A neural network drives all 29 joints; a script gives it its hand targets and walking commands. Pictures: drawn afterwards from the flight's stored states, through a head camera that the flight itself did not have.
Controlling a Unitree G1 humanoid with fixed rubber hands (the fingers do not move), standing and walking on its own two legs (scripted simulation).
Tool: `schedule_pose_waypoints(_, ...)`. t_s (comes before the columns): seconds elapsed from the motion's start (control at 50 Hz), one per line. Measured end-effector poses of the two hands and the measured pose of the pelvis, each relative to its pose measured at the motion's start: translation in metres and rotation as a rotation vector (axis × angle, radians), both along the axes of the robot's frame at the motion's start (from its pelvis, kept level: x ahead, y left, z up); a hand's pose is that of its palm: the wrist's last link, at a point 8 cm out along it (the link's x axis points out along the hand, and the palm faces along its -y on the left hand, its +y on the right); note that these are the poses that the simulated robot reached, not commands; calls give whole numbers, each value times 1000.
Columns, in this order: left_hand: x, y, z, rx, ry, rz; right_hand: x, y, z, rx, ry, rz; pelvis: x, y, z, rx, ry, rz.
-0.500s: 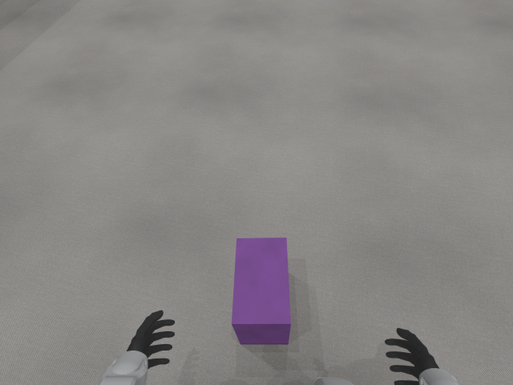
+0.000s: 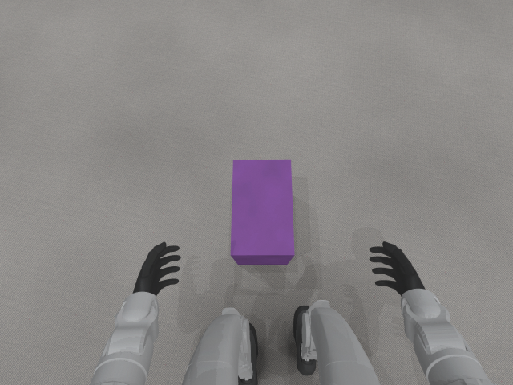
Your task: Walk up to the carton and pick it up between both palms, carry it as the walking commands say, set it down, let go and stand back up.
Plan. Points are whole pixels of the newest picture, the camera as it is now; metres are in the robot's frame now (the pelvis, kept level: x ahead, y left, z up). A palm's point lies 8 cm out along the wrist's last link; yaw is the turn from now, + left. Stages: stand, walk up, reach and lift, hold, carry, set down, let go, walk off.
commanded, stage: reach and lift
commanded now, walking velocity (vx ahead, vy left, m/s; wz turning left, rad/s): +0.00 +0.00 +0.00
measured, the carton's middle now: (262, 216) +0.47 +0.03 -0.57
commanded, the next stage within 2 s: none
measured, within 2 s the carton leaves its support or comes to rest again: neither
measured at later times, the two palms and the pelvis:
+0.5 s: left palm (184, 212) +0.38 +0.18 -0.16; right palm (370, 206) +0.39 -0.18 -0.16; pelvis -0.05 -0.01 -0.04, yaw +2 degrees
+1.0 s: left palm (186, 216) +0.39 +0.20 -0.25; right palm (336, 204) +0.42 -0.14 -0.24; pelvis -0.08 -0.01 -0.06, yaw +4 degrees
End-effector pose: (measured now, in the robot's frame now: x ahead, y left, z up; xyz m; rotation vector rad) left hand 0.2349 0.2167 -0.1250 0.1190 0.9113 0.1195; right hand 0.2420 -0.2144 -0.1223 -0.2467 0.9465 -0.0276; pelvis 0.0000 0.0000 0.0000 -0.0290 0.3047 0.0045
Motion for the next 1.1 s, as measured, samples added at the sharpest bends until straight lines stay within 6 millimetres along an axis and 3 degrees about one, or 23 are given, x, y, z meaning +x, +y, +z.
schedule_pose_waypoints(0.22, 71, -17, 16, 20, -150, -31, 50, 19, 4, 32, -133, -6, -46, 6, -17, -2, 49, 13)
schedule_pose_waypoints(0.32, 99, -26, 7, 9, -139, -15, 84, 31, -6, 64, -138, 14, -57, 2, -24, 6, 107, 18)
schedule_pose_waypoints(0.54, 153, -43, -39, 11, -168, 41, 162, 33, -49, 99, -208, -34, -51, -17, -41, 33, 292, 27)
schedule_pose_waypoints(0.72, 200, -31, -55, 51, -274, 23, 189, 41, -85, 101, -244, -48, -47, -23, -41, 42, 299, 28)
schedule_pose_waypoints(0.82, 200, -19, -79, 44, -295, 22, 190, 54, -103, 100, -269, -31, -56, -20, -42, 43, 273, 25)
schedule_pose_waypoints(0.94, 163, -17, -121, -20, -217, 40, 177, 74, -125, 97, -258, -4, -73, -14, -47, 27, 240, 46)
schedule_pose_waypoints(1.0, 157, -22, -123, -40, -203, 41, 177, 78, -119, 94, -289, -12, -83, -9, -58, 17, 214, 55)
schedule_pose_waypoints(1.04, 163, -23, -117, -32, -232, 38, 181, 78, -117, 100, -308, -37, -91, -7, -69, 12, 191, 60)
schedule_pose_waypoints(1.1, 179, -25, -114, -31, -260, 40, 184, 78, -131, 119, -274, -69, -101, -4, -92, 4, 204, 68)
